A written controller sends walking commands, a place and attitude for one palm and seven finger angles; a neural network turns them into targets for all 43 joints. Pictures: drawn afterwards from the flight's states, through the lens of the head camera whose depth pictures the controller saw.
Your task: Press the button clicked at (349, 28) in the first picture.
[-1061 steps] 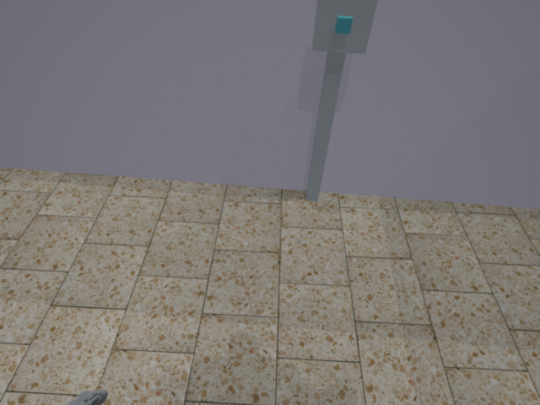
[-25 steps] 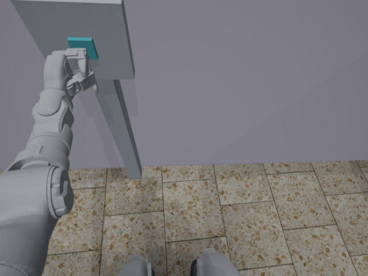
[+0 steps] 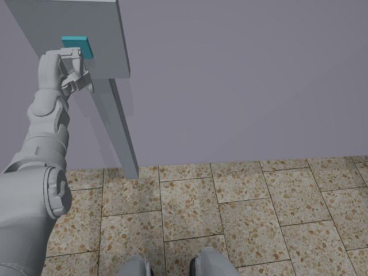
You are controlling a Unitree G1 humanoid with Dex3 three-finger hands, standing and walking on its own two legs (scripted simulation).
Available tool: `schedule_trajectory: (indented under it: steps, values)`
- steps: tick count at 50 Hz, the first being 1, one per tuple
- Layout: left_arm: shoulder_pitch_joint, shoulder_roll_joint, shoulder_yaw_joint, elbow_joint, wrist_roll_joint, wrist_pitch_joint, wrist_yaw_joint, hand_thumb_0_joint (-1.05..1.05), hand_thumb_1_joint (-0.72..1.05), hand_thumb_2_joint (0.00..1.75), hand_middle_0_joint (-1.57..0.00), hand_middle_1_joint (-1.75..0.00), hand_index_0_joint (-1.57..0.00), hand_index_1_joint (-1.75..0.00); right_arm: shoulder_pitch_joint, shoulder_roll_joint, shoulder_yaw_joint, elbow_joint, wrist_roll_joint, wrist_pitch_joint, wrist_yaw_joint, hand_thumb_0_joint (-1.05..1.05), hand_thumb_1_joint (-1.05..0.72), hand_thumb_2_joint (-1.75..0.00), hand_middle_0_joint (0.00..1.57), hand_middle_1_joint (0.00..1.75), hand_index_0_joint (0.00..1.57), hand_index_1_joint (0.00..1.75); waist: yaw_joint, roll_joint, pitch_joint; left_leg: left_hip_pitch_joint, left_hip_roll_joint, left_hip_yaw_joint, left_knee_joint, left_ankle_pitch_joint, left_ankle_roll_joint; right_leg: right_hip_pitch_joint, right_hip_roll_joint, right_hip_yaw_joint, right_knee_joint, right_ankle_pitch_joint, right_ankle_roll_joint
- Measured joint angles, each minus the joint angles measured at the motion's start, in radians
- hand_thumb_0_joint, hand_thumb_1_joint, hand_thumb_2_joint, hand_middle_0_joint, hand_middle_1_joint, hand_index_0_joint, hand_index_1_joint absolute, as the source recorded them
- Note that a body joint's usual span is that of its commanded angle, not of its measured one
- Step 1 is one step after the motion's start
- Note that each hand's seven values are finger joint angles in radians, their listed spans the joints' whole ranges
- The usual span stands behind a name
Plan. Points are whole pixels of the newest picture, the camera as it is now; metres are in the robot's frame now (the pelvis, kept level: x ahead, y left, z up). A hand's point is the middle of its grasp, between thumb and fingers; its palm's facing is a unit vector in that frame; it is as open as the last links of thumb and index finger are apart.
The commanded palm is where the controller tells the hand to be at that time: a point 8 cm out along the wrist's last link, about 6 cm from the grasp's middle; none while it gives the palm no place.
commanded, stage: pull the fist back off the button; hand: left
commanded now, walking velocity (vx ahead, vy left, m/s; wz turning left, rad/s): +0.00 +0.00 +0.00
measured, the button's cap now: (78, 45) +0.57 +0.17 +0.14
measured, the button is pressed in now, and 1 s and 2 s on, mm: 8 0 0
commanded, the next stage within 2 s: draw the hand back to the body in 0.78 s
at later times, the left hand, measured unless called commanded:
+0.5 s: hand (86, 93) +0.47 +0.15 +0.11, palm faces -0.02 -1.00 +0.00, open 3.2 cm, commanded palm +0.43 +0.20 +0.11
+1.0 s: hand (79, 111) +0.41 +0.16 +0.12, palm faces -0.01 -1.00 -0.02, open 3.2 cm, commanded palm +0.37 +0.21 +0.13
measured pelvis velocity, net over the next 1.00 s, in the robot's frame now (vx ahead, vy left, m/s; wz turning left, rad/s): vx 0.03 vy -0.01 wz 0.01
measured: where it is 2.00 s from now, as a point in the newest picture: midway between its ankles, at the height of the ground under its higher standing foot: outside the picture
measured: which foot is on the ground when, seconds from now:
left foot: down 0.00-1.00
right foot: down 0.00-1.00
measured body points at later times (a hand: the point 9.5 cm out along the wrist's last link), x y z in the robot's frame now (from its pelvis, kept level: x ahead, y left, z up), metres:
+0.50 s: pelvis +0.04 +0.00 +0.02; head +0.10 +0.00 +0.46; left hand +0.46 +0.21 +0.11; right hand +0.11 -0.26 -0.10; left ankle +0.03 +0.11 -0.69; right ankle +0.04 -0.12 -0.69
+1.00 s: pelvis +0.03 -0.01 +0.02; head +0.07 -0.02 +0.47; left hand +0.41 +0.21 +0.13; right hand +0.17 -0.26 -0.08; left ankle +0.03 +0.11 -0.69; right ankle +0.04 -0.12 -0.69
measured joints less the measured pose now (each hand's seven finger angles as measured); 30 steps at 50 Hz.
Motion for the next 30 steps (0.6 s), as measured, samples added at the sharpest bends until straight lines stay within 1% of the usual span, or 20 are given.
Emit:
schedule_trajectory:
  steps: [3, 8, 15, 19, 23, 30]
  values:
    - [0.035, -0.022, -0.001, -0.036, -0.012, -0.002, 0.009, 0.02, 0.87, 0.93, -1.3, -1.5, -1.47, -1.5, 0.0, 0.003, -0.006, -0.008, 0.0, 0.009, 0.007, 0.01, -0.9, -0.9, 0.2, 0.3, 0.2, 0.3, 0.011, 0.002, -0.004, 0.014, 0.0, 0.007, -0.005, -0.005, 0.001, 0.01, 0.0, 0.007, -0.002, -0.004, 0.002]
    - [0.104, -0.058, 0.005, -0.098, -0.021, -0.008, 0.006, 0.02, 0.89, 0.91, -1.3, -1.5, -1.44, -1.5, -0.007, 0.01, -0.008, -0.018, 0.007, 0.03, 0.012, 0.01, -0.9, -0.9, 0.2, 0.3, 0.2, 0.3, 0.032, 0.002, -0.01, 0.054, 0.001, 0.02, -0.02, -0.015, 0.003, 0.042, 0.002, 0.02, -0.011, -0.012, 0.004]
    - [0.212, -0.103, -0.01, -0.203, -0.045, 0.011, 0.003, 0.02, 0.9, 0.9, -1.3, -1.5, -1.37, -1.5, -0.026, 0.022, -0.015, -0.041, 0.021, 0.053, 0.01, 0.01, -0.9, -0.9, 0.2, 0.3, 0.2, 0.3, 0.058, 0.003, -0.019, 0.12, 0.002, 0.032, -0.048, -0.027, 0.002, 0.099, 0.004, 0.032, -0.032, -0.025, 0.005]
    - [0.3, -0.136, -0.033, -0.306, -0.065, 0.022, -0.001, 0.02, 0.9, 0.9, -1.3, -1.5, -1.34, -1.5, -0.039, 0.025, -0.023, -0.057, 0.03, 0.059, 0.011, 0.01, -0.9, -0.9, 0.2, 0.3, 0.2, 0.3, 0.078, 0.007, -0.025, 0.16, 0.001, 0.037, -0.067, -0.034, 0.0, 0.135, 0.005, 0.038, -0.047, -0.031, 0.006]
    - [0.392, -0.173, -0.063, -0.411, -0.083, 0.047, -0.001, 0.02, 0.9, 0.9, -1.3, -1.5, -1.32, -1.5, -0.056, 0.027, -0.027, -0.071, 0.038, 0.065, 0.012, 0.01, -0.9, -0.9, 0.2, 0.3, 0.2, 0.3, 0.098, 0.01, -0.03, 0.199, -0.001, 0.038, -0.088, -0.037, -0.001, 0.173, 0.004, 0.038, -0.063, -0.037, 0.006]
    - [0.528, -0.223, -0.12, -0.575, -0.093, 0.082, 0.018, 0.02, 0.9, 0.9, -1.3, -1.5, -1.31, -1.5, -0.103, 0.029, -0.03, -0.086, 0.043, 0.06, 0.008, 0.01, -0.9, -0.9, 0.2, 0.3, 0.2, 0.3, 0.127, 0.011, -0.022, 0.251, -0.007, 0.028, -0.112, -0.036, -0.005, 0.227, -0.001, 0.028, -0.08, -0.045, 0.004]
